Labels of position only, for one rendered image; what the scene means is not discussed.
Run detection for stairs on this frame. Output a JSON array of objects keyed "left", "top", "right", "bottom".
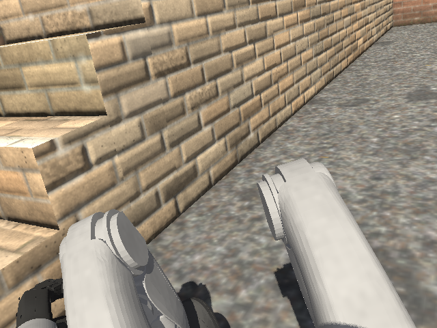
[{"left": 0, "top": 0, "right": 393, "bottom": 328}]

